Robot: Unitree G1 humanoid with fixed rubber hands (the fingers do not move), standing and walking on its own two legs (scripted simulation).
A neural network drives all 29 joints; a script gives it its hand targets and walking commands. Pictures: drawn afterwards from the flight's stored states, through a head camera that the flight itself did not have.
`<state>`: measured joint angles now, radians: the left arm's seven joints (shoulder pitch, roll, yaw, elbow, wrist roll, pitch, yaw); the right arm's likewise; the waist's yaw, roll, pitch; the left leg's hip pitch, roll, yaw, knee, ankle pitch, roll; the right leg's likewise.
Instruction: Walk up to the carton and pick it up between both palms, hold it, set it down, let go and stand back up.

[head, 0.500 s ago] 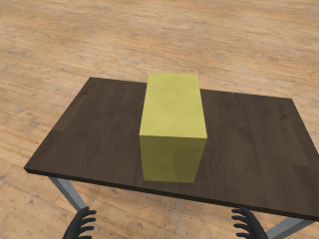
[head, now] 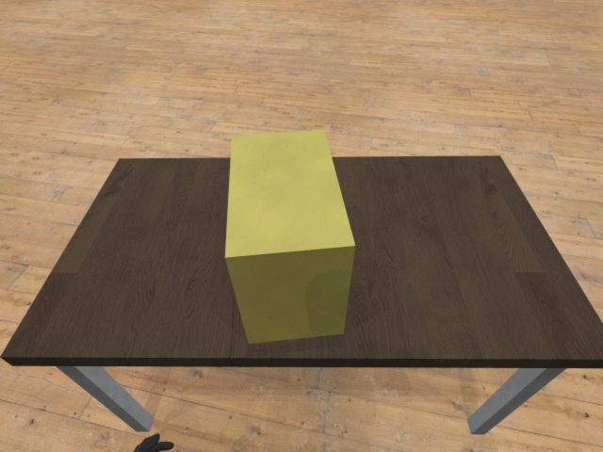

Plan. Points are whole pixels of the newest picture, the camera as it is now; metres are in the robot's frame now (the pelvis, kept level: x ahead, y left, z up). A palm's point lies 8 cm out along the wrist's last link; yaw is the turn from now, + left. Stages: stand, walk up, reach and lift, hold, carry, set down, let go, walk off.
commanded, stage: stand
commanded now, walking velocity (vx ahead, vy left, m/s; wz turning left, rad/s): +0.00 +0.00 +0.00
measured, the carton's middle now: (287, 234) +0.51 +0.02 -0.04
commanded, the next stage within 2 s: none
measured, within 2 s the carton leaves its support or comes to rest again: neither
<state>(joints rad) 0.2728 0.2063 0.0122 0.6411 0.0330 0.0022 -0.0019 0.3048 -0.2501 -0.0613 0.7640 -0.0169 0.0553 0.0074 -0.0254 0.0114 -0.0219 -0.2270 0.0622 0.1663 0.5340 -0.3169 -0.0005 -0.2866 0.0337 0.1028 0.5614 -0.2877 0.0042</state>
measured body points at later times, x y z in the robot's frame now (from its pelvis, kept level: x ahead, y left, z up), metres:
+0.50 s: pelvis +0.01 +0.00 +0.00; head +0.01 -0.01 +0.45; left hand +0.12 +0.24 -0.11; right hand +0.06 -0.26 -0.13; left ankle -0.02 +0.11 -0.73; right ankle +0.01 -0.12 -0.73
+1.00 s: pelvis +0.02 +0.00 +0.00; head +0.02 -0.01 +0.45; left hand +0.11 +0.24 -0.12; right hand +0.03 -0.26 -0.14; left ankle -0.02 +0.11 -0.73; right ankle +0.01 -0.12 -0.73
